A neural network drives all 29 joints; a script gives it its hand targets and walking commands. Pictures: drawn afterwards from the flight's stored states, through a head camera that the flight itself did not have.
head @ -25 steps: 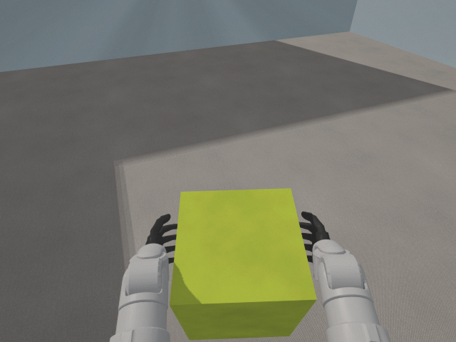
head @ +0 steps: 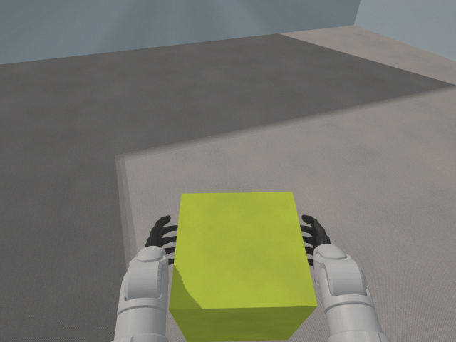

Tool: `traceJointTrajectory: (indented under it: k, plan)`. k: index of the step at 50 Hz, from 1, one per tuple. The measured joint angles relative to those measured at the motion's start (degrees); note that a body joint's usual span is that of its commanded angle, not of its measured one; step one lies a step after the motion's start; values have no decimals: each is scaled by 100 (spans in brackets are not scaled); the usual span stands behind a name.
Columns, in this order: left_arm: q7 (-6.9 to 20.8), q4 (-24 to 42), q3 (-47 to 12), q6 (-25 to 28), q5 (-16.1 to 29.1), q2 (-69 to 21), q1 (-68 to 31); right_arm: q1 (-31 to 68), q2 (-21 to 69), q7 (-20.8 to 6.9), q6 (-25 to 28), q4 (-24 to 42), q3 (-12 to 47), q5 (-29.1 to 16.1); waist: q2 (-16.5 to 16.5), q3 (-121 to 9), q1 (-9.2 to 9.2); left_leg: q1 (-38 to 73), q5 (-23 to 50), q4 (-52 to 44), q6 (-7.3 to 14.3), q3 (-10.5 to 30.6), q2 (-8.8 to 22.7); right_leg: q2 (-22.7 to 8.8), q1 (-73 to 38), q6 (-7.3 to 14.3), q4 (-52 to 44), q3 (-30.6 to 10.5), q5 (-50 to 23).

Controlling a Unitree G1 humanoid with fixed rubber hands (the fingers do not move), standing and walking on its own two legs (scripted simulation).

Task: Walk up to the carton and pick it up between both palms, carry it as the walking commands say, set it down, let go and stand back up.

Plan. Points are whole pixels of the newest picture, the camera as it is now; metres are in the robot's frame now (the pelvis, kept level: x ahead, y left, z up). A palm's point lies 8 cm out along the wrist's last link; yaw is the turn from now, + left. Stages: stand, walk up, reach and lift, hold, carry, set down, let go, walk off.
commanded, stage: hold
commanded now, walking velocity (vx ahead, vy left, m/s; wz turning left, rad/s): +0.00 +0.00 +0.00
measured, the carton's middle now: (237, 270) +0.29 +0.00 -0.04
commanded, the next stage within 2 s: carry in 0.40 s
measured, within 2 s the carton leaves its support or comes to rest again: neither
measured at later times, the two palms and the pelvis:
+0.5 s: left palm (158, 252) +0.29 +0.15 +0.04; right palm (324, 251) +0.28 -0.15 +0.04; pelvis +0.00 -0.01 -0.01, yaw -2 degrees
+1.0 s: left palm (188, 192) +0.40 +0.10 +0.07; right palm (335, 187) +0.40 -0.20 +0.08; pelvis +0.17 -0.06 +0.00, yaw +1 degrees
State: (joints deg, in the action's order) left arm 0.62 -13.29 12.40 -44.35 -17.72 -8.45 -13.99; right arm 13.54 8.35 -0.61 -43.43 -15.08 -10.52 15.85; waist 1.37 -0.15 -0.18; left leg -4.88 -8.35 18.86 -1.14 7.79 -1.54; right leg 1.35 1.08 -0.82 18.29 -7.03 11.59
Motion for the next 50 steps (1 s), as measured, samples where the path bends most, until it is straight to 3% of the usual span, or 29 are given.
traceJointTrajectory:
  k: [20,26,28,30,32,35,40,43,44,47,50]
  plan:
    - [40,-139,114,56,-56,-19,-100,119,23,41,-31,-104,-78,-3,60,-44,17,-16,-53,140,-17,-20,20,18,33,19,159,33,50]
    - [8,92,-109,-93,258,253,-67,32,9,183,-147,172,238,-61,75,-535,176,-831,-350,682,-52,-243,171,-114,1224,65,1408,624,1242]
    - [-50,336,-203,-247,437,318,-55,-32,-6,251,-276,451,324,-170,53,-607,208,-988,-432,736,-110,-274,306,-77,1306,115,1208,871,1300]
    - [-152,597,-300,-391,575,270,-74,-137,-45,270,-430,861,301,-291,-74,-592,165,-1189,-745,1015,-128,-271,475,5,1234,226,874,1088,714]
    - [-263,891,-371,-531,624,102,-49,-318,-127,274,-589,1316,249,-486,-31,-601,112,-1508,-1281,1753,-71,-613,480,-77,1157,320,665,1252,187]
    - [-426,1650,-612,-812,766,34,278,-501,-194,365,-965,2044,291,-814,74,-657,11,-1811,-1588,2358,85,-1098,385,-227,1033,316,438,1324,351]
    - [-591,2882,-681,-1409,1152,87,584,-698,-87,622,-1576,3181,485,-1093,99,-767,17,-1783,-1230,1501,179,-1537,291,-227,955,341,250,1376,554]
    - [-652,3537,-634,-1774,1323,111,803,-812,-100,745,-1897,3663,706,-1212,118,-822,68,-1389,-392,568,302,-1750,249,-192,1081,330,914,1368,1043]
    - [-665,3670,-587,-1873,1366,119,929,-870,-101,777,-1955,3675,804,-1246,215,-875,64,-1348,-406,658,296,-1804,229,-250,1261,292,1430,1315,1186]
    - [-745,3898,-635,-2180,1459,119,1356,-1133,-108,866,-2295,3766,912,-1373,91,-1077,-11,-1090,-865,671,171,-1721,404,-144,2119,103,3168,1212,1368]
    - [-802,4078,-768,-2419,1495,112,1508,-1413,-96,882,-2511,4057,897,-1416,-75,-1034,-79,-596,-910,269,-43,-1583,615,-285,2792,68,3277,1284,1093]
